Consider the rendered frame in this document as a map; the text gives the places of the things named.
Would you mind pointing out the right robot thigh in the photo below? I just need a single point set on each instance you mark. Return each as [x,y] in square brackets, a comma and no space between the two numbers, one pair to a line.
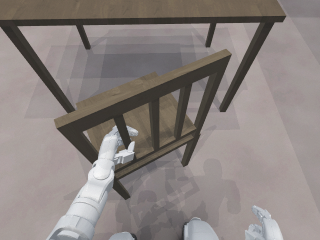
[199,230]

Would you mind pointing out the robot left forearm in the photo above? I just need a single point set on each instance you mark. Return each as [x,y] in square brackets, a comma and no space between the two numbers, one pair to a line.
[81,218]

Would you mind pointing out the right robot hand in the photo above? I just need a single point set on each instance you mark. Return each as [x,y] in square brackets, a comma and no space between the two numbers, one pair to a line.
[269,230]

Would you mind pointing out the table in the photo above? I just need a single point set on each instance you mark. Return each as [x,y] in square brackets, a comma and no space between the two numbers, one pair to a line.
[79,13]

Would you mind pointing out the chair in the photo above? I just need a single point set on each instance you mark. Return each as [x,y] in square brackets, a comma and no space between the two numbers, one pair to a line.
[146,105]

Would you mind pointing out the left robot hand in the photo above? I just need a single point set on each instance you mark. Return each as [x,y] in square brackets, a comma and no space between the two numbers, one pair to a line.
[110,144]

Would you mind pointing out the right robot shin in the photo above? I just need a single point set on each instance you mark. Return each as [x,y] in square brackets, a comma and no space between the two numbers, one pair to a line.
[195,218]

